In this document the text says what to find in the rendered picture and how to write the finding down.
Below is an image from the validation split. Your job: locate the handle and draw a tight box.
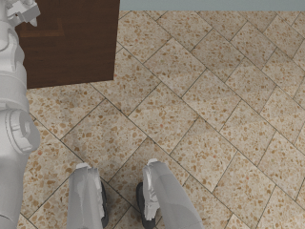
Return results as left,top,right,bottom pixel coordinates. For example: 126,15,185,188
20,30,66,42

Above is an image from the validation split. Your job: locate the robot left forearm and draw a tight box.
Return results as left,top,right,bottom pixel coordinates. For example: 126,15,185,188
0,21,30,114

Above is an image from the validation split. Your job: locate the robot left foot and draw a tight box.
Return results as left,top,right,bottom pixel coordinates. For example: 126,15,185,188
100,181,109,228

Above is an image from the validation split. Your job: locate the cabinet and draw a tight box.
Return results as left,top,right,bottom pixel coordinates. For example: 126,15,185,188
14,0,120,90

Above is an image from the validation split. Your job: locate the robot left thigh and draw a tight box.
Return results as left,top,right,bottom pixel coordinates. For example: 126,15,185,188
66,166,103,229

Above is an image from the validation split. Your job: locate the left robot upper arm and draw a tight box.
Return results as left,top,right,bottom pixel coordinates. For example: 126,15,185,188
0,108,41,229

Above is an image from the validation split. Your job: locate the left robot hand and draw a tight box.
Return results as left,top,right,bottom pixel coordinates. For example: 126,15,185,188
0,0,41,29

